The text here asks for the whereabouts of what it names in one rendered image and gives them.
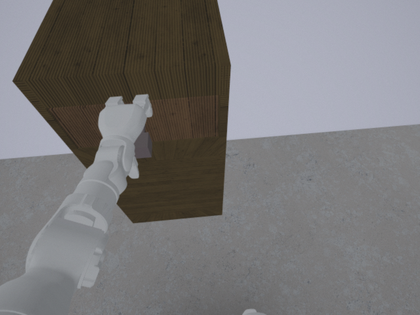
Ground robot left forearm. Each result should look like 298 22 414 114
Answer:
26 135 135 271

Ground drawer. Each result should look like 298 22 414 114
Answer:
49 95 219 148

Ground left robot hand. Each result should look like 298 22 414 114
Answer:
98 94 153 179

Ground cabinet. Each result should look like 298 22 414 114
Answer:
12 0 231 223

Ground left robot upper arm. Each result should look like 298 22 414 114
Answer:
0 217 109 315

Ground handle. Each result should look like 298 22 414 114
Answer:
134 126 152 159

